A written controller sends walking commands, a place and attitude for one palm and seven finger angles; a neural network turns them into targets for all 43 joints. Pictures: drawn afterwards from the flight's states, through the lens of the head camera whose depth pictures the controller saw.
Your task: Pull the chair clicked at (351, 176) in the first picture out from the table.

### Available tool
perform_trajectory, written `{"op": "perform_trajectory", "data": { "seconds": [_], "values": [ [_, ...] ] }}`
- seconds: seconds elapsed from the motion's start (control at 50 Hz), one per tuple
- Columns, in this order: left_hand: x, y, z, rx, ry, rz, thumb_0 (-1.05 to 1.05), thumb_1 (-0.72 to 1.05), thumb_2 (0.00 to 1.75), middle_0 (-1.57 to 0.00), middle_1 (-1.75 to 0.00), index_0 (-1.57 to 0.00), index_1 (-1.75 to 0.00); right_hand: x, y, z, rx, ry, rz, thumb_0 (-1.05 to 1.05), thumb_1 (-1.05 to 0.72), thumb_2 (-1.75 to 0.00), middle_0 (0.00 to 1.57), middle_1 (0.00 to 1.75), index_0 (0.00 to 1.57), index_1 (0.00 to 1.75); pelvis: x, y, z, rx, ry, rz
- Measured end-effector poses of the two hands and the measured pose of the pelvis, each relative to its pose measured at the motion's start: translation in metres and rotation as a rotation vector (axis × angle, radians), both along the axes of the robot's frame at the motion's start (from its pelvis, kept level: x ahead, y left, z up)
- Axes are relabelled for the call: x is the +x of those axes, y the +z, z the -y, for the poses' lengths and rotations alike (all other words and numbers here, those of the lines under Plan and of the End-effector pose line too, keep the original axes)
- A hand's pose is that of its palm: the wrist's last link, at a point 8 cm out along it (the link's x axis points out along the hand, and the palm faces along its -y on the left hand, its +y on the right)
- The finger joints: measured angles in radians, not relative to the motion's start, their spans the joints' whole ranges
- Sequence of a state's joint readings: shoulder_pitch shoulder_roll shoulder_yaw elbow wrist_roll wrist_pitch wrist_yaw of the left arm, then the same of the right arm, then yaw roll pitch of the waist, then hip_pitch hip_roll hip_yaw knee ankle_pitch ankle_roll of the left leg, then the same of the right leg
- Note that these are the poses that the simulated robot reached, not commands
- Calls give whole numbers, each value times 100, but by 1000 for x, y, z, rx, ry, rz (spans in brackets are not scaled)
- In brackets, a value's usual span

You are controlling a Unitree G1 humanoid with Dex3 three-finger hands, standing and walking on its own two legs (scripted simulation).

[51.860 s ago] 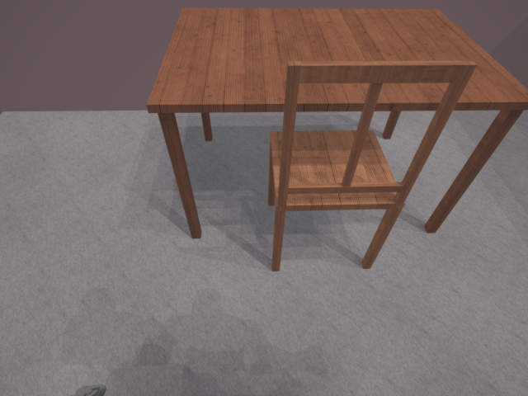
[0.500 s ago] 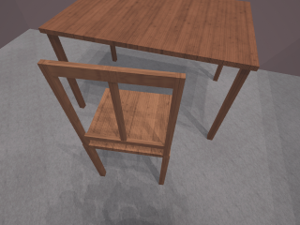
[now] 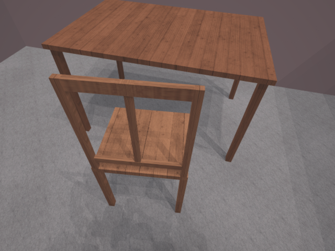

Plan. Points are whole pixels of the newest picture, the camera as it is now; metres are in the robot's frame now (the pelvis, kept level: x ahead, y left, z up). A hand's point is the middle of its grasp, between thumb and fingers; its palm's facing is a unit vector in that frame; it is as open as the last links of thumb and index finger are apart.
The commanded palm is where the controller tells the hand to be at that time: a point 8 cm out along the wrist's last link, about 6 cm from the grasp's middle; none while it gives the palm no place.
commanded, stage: come to a stop and stand still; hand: left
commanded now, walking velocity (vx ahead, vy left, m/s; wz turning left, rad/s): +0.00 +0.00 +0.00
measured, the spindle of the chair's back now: (134, 133) +0.50 +0.14 -0.07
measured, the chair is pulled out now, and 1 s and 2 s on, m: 0.29 0.29 0.29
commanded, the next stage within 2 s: look again from close up in 0.04 s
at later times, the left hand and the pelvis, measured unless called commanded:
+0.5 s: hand out of the picture +0.02 +0.17 -0.18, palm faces +0.00 -0.99 -0.16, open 7.4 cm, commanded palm none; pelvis +0.03 +0.01 +0.00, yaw -1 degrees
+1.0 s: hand out of the picture +0.03 +0.18 -0.17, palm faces +0.00 -0.98 -0.18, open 7.4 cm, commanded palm none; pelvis +0.04 +0.01 +0.01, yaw -1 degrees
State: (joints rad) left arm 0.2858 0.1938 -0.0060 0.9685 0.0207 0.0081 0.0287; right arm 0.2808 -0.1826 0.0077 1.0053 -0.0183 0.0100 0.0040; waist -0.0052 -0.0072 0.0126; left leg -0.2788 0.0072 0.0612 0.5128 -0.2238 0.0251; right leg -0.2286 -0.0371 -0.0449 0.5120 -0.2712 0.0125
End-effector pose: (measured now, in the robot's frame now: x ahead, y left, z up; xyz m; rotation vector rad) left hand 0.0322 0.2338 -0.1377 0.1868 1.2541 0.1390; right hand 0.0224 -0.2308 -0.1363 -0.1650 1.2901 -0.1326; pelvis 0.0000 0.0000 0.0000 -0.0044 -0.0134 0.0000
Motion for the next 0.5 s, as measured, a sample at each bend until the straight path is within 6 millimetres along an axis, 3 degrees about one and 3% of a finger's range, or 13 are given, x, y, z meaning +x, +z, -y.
{"op": "perform_trajectory", "data": {
  "seconds": [0.1,0.2,0.5],
  "values": [
    [-5,-1,-3,-6,-1,-40,0,90,90,-20,-29,-20,-30,-19,0,-7,6,-17,-68,0,-91,-90,20,30,20,30,4,2,-4,1,-3,-7],
    [-12,-4,-2,-18,4,-84,0,90,90,-20,-29,-20,-30,-24,0,-15,15,-29,-102,0,-91,-90,20,30,20,30,10,3,-7,1,-7,-6],
    [-15,-9,9,-55,21,-140,0,90,90,-20,-29,-20,-30,7,1,-18,-3,-28,-73,1,-92,-90,20,30,20,30,27,5,-12,2,-15,2]
  ]
}}
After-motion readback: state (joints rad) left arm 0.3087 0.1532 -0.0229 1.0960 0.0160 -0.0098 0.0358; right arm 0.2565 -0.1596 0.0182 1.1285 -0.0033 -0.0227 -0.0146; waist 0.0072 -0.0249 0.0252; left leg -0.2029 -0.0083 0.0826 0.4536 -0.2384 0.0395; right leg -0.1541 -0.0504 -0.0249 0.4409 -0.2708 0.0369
